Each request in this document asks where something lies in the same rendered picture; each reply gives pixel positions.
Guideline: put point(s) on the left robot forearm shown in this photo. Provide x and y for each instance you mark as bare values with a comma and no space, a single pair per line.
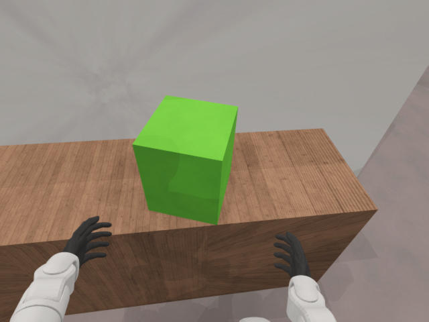
47,297

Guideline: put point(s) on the right robot forearm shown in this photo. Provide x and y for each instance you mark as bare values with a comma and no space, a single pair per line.
305,302

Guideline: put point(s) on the carton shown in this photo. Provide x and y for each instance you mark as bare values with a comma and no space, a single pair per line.
184,156

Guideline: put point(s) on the left robot hand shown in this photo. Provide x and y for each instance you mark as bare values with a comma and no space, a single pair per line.
79,244

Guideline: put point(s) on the right robot hand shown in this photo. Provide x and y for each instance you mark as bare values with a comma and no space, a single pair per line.
297,260

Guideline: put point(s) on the pedestal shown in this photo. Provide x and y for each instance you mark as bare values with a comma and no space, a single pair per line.
290,180

